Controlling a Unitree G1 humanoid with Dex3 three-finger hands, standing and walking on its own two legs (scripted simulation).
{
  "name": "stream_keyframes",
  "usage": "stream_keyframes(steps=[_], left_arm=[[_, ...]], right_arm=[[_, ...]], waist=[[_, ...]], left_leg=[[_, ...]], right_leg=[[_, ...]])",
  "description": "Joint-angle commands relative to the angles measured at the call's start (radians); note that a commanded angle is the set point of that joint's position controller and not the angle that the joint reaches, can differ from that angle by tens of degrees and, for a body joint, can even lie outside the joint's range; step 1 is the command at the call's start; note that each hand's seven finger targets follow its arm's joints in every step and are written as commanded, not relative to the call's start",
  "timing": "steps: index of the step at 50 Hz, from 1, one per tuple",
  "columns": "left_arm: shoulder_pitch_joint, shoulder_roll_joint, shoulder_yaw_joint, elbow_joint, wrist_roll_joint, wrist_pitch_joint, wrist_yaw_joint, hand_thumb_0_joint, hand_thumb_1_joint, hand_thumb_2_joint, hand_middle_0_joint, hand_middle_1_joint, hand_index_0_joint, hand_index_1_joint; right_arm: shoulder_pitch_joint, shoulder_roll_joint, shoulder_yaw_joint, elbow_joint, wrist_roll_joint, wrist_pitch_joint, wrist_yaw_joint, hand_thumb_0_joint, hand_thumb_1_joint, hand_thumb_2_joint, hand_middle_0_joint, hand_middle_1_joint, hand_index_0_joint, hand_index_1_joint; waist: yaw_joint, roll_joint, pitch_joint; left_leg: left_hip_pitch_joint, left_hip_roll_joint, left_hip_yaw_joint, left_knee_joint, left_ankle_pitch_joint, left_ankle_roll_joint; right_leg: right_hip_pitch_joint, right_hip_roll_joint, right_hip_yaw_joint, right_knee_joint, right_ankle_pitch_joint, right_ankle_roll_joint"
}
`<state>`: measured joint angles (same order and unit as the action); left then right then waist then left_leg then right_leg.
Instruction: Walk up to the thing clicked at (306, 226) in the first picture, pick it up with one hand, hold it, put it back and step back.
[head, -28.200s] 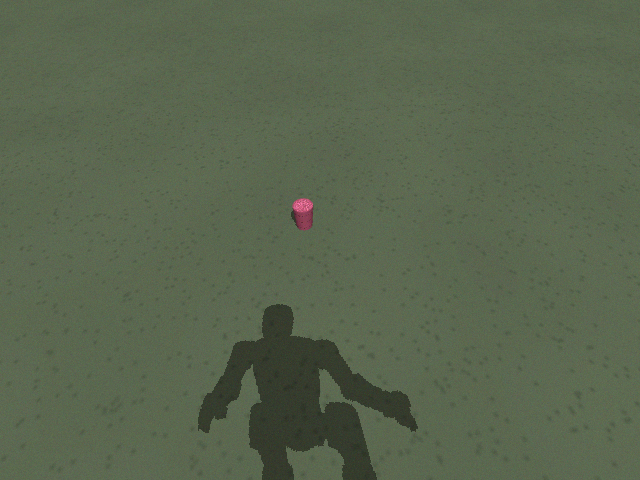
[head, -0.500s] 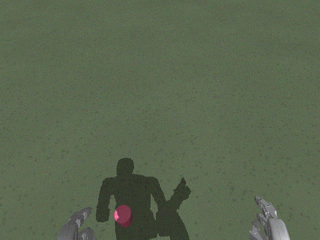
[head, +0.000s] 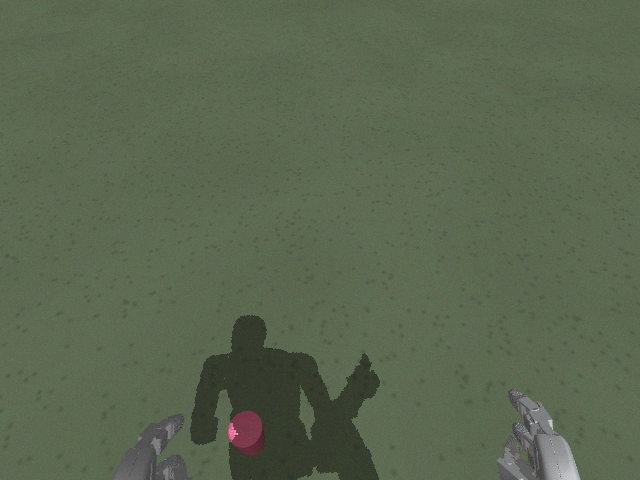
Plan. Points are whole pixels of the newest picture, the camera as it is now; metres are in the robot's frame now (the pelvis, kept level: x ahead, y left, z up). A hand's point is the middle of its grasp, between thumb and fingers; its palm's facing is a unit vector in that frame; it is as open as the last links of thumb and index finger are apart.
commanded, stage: home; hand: left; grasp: from above
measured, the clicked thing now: (248, 435) +0.38 +0.23 -0.65
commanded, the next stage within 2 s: stand in 0.62 s
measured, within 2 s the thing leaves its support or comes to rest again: neither
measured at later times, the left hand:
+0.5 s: hand out of the picture +0.16 +0.18 -0.05, palm faces +0.05 -0.98 -0.20, open 7.4 cm
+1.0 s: hand out of the picture +0.11 +0.23 -0.11, palm faces +0.03 -0.94 -0.35, open 7.4 cm
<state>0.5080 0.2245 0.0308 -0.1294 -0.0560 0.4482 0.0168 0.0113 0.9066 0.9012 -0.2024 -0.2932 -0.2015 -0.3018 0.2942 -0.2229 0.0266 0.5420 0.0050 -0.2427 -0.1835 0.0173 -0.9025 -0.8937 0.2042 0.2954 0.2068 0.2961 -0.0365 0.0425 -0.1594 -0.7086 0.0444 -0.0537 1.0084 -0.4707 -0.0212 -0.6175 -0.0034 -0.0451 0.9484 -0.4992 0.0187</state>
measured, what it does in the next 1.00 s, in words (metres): stands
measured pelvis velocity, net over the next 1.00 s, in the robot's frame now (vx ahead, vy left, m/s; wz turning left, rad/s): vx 0.00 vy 0.00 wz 0.00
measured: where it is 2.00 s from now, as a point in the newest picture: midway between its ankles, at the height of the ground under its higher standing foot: outside the picture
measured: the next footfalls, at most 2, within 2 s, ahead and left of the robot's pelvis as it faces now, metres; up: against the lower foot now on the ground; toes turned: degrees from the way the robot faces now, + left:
none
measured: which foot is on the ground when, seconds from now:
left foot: down 0.00-1.00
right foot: down 0.00-1.00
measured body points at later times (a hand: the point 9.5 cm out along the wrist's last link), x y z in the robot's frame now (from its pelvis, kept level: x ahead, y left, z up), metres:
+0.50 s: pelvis +0.00 +0.00 +0.00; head +0.01 +0.01 +0.45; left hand +0.15 +0.23 -0.03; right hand +0.16 -0.24 -0.06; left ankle +0.02 +0.13 -0.68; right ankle -0.01 -0.13 -0.68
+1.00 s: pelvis +0.00 +0.00 +0.03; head +0.01 +0.01 +0.48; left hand +0.11 +0.28 -0.08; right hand +0.11 -0.28 -0.09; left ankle +0.02 +0.13 -0.68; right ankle -0.01 -0.13 -0.68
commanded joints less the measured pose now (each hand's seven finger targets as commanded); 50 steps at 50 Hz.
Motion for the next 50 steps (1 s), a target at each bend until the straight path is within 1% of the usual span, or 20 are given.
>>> stream_keyframes(steps=[1,6,7,18,19,20,21,22,28,35,36,37,38,39,41,42,43,47,48,50], left_arm=[[-0.033,0.108,0.055,-0.188,0.006,-0.053,0.01,0.0,0.899,0.899,-0.199,-0.299,-0.199,-0.298],[-0.011,0.109,0.066,-0.19,0.005,-0.049,0.013,0.0,0.9,0.899,-0.199,-0.299,-0.199,-0.298],[-0.011,0.105,0.06,-0.204,0.003,-0.048,0.009,0.0,0.9,0.899,-0.199,-0.298,-0.199,-0.298],[-0.03,0.097,0.055,-0.201,0.003,-0.049,0.011,0.0,0.9,0.899,-0.199,-0.298,-0.199,-0.298],[-0.035,0.118,0.071,-0.219,0.003,-0.053,0.011,0.0,0.9,0.899,-0.199,-0.298,-0.199,-0.298],[-0.023,0.105,0.062,-0.196,0.003,-0.049,0.012,0.0,0.9,0.899,-0.199,-0.298,-0.199,-0.298],[-0.018,0.112,0.065,-0.209,0.004,-0.05,0.012,0.0,0.9,0.899,-0.199,-0.298,-0.199,-0.297],[-0.014,0.103,0.059,-0.198,0.004,-0.049,0.012,0.0,0.9,0.899,-0.199,-0.298,-0.199,-0.297],[-0.022,0.097,0.052,-0.209,0.002,-0.047,0.009,0.0,0.9,0.899,-0.199,-0.298,-0.199,-0.297],[-0.022,0.115,0.067,-0.213,0.003,-0.051,0.011,0.0,0.9,0.899,-0.199,-0.297,-0.199,-0.297],[-0.304,0.204,0.062,0.137,0.12,-0.258,0.051,0.0,0.9,0.899,-0.198,-0.297,-0.199,-0.296],[-0.21,0.217,0.084,0.326,0.13,-0.323,0.048,0.0,0.899,0.9,-0.2,-0.3,-0.2,-0.3],[-0.206,0.228,0.081,0.373,0.132,-0.354,0.041,0.0,0.899,0.9,-0.2,-0.3,-0.2,-0.3],[-0.228,0.22,0.072,0.394,0.129,-0.371,0.034,0.0,0.899,0.9,-0.2,-0.3,-0.2,-0.3],[-0.255,0.22,0.059,0.471,0.121,-0.397,0.026,0.0,0.899,0.9,-0.2,-0.3,-0.2,-0.3],[-0.249,0.215,0.061,0.511,0.118,-0.399,0.026,0.0,0.899,0.9,-0.2,-0.3,-0.2,-0.3],[-0.262,0.221,0.066,0.555,0.112,-0.405,0.025,0.0,0.899,0.9,-0.2,-0.3,-0.2,-0.3],[-0.316,0.223,0.067,0.69,0.106,-0.434,0.031,0.0,0.899,0.9,-0.2,-0.3,-0.2,-0.3],[-0.309,0.218,0.066,0.725,0.107,-0.442,0.032,0.0,0.899,0.9,-0.2,-0.3,-0.2,-0.3],[-0.333,0.227,0.068,0.776,0.103,-0.452,0.034,0.0,0.899,0.9,-0.2,-0.3,-0.2,-0.3]], right_arm=[[-0.068,-0.123,-0.05,-0.161,-0.001,-0.053,-0.015,0.0,-0.9,-0.9,0.2,0.3,0.2,0.3],[-0.07,-0.12,-0.051,-0.167,-0.001,-0.052,-0.014,0.0,-0.9,-0.9,0.2,0.3,0.2,0.3],[-0.062,-0.123,-0.053,-0.168,-0.002,-0.053,-0.014,0.0,-0.9,-0.9,0.2,0.3,0.2,0.3],[-0.067,-0.123,-0.051,-0.17,0.0,-0.055,-0.014,0.0,-0.9,-0.9,0.2,0.3,0.2,0.3],[-0.073,-0.119,-0.05,-0.168,0.001,-0.055,-0.013,0.0,-0.9,-0.9,0.2,0.3,0.2,0.3],[-0.066,-0.123,-0.051,-0.168,0.0,-0.055,-0.013,0.0,-0.9,-0.9,0.2,0.3,0.2,0.3],[-0.073,-0.123,-0.052,-0.171,0.0,-0.056,-0.013,0.0,-0.9,-0.9,0.2,0.3,0.2,0.3],[-0.066,-0.126,-0.054,-0.174,0.0,-0.054,-0.013,0.0,-0.9,-0.9,0.2,0.3,0.2,0.3],[-0.069,-0.116,-0.048,-0.173,0.001,-0.054,-0.012,0.0,-0.9,-0.9,0.2,0.3,0.2,0.3],[-0.064,-0.122,-0.053,-0.169,0.001,-0.055,-0.015,0.0,-0.9,-0.9,0.2,0.3,0.2,0.3],[-0.137,-0.23,-0.086,0.088,-0.116,0.055,0.044,0.0,-0.9,-0.9,0.2,0.3,0.2,0.3],[-0.139,-0.235,-0.103,0.09,-0.113,0.096,0.077,0.0,-0.9,-0.9,0.2,0.3,0.2,0.3],[-0.133,-0.231,-0.1,0.086,-0.117,0.115,0.097,0.0,-0.9,-0.9,0.2,0.3,0.2,0.3],[-0.118,-0.236,-0.101,0.075,-0.121,0.131,0.108,0.0,-0.9,-0.9,0.2,0.3,0.2,0.3],[-0.112,-0.206,-0.093,0.119,-0.077,0.139,0.143,0.0,-0.9,-0.9,0.2,0.3,0.2,0.3],[-0.131,-0.208,-0.1,0.138,-0.065,0.145,0.155,0.0,-0.9,-0.9,0.2,0.3,0.2,0.3],[-0.142,-0.209,-0.102,0.148,-0.056,0.15,0.162,0.0,-0.9,-0.9,0.2,0.3,0.2,0.3],[-0.145,-0.214,-0.113,0.211,-0.055,0.172,0.168,0.0,-0.9,-0.9,0.2,0.3,0.2,0.3],[-0.152,-0.21,-0.114,0.223,-0.053,0.176,0.169,0.0,-0.9,-0.9,0.2,0.3,0.2,0.3],[-0.133,-0.213,-0.114,0.253,-0.055,0.186,0.165,0.0,-0.9,-0.9,0.2,0.3,0.2,0.3]], waist=[[-0.012,0.007,-0.076],[0.003,0.0,-0.069],[-0.01,0.005,-0.092],[-0.008,0.014,-0.056],[0.006,0.019,-0.057],[-0.006,0.018,-0.065],[0.004,0.023,-0.072],[-0.006,0.014,-0.075],[-0.006,0.015,-0.078],[-0.001,0.01,-0.081],[0.081,-0.042,0.15],[0.073,-0.096,0.06],[0.059,-0.128,0.042],[0.041,-0.089,0.068],[0.057,-0.031,0.019],[0.073,-0.069,0.031],[0.068,-0.092,0.023],[0.057,-0.079,0.034],[0.058,-0.07,0.03],[0.047,-0.07,0.072]], left_leg=[[0.134,-0.035,0.018,-0.153,0.211,0.033],[0.117,-0.037,0.023,-0.152,0.192,0.032],[0.14,-0.035,0.02,-0.15,0.214,0.033],[0.123,-0.027,0.004,-0.174,0.151,0.029],[0.109,-0.03,0.003,-0.172,0.148,0.029],[0.125,-0.028,0.002,-0.174,0.152,0.029],[0.121,-0.028,0.005,-0.171,0.163,0.028],[0.127,-0.029,0.009,-0.167,0.168,0.029],[0.126,-0.031,0.011,-0.153,0.192,0.029],[0.125,-0.032,0.015,-0.151,0.197,0.031],[0.126,-0.001,-0.028,-0.231,0.383,0.083],[0.193,-0.015,0.012,-0.214,0.386,0.09],[0.222,-0.018,0.012,-0.213,0.378,0.092],[0.228,-0.019,-0.005,-0.233,0.351,0.087],[0.297,-0.018,-0.015,-0.274,0.322,0.091],[0.317,-0.023,-0.004,-0.274,0.318,0.084],[0.337,-0.026,0.0,-0.272,0.329,0.079],[0.408,-0.015,-0.01,-0.305,0.357,0.079],[0.423,-0.012,-0.01,-0.306,0.393,0.079],[0.424,-0.006,-0.017,-0.353,0.379,0.078]], right_leg=[[-0.005,0.025,-0.017,-0.158,0.219,-0.014],[0.003,0.024,-0.017,-0.164,0.199,-0.014],[0.01,0.025,-0.017,-0.16,0.223,-0.014],[-0.017,0.03,-0.027,-0.151,0.158,-0.019],[-0.017,0.028,-0.026,-0.155,0.151,-0.019],[-0.015,0.029,-0.026,-0.148,0.16,-0.018],[-0.011,0.03,-0.026,-0.147,0.166,-0.02],[-0.015,0.03,-0.025,-0.147,0.171,-0.019],[-0.016,0.028,-0.023,-0.148,0.193,-0.018],[-0.007,0.026,-0.019,-0.146,0.201,-0.016],[0.197,-0.054,0.056,-0.183,0.207,-0.047],[0.224,-0.072,0.121,-0.218,0.22,-0.083],[0.218,-0.081,0.147,-0.217,0.243,-0.097],[0.169,-0.065,0.139,-0.225,0.225,-0.097],[0.25,-0.079,0.116,-0.213,0.26,-0.071],[0.242,-0.087,0.127,-0.243,0.258,-0.071],[0.24,-0.089,0.131,-0.266,0.27,-0.068],[0.259,-0.1,0.129,-0.311,0.319,-0.052],[0.285,-0.103,0.125,-0.325,0.363,-0.051],[0.296,-0.102,0.123,-0.346,0.347,-0.049]])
